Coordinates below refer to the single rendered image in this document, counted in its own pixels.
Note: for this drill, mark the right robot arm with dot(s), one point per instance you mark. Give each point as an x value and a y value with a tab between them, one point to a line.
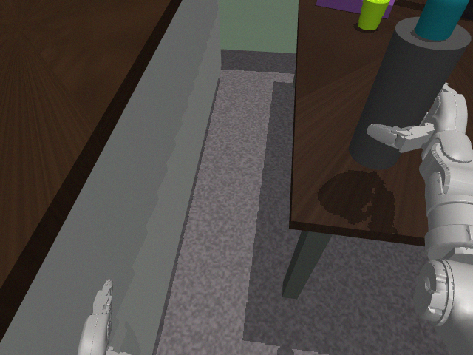
444	294

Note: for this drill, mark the left robot hand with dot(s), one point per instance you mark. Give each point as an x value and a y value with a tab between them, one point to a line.
97	327

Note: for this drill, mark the table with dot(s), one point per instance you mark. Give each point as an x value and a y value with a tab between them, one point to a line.
330	193

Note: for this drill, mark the right robot hand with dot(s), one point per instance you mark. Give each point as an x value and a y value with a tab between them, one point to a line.
448	112

